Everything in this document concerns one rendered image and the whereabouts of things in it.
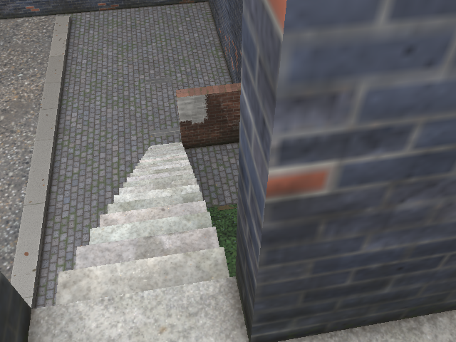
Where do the stairs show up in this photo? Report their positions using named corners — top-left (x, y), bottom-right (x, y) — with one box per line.
top-left (56, 142), bottom-right (229, 305)

